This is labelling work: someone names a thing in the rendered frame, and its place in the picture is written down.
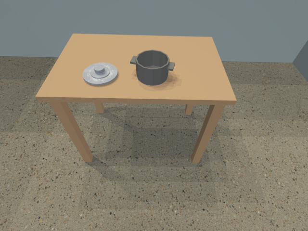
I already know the table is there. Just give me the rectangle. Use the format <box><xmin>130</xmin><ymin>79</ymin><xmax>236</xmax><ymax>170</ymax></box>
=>
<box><xmin>35</xmin><ymin>33</ymin><xmax>237</xmax><ymax>164</ymax></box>

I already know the pot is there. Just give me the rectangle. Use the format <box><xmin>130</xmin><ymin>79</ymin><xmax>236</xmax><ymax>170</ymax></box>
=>
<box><xmin>130</xmin><ymin>50</ymin><xmax>175</xmax><ymax>86</ymax></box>

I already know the lid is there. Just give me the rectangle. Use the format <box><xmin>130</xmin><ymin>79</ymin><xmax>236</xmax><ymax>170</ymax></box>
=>
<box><xmin>82</xmin><ymin>63</ymin><xmax>118</xmax><ymax>85</ymax></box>

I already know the knob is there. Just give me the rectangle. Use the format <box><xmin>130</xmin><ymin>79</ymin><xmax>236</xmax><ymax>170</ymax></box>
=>
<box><xmin>94</xmin><ymin>64</ymin><xmax>105</xmax><ymax>73</ymax></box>

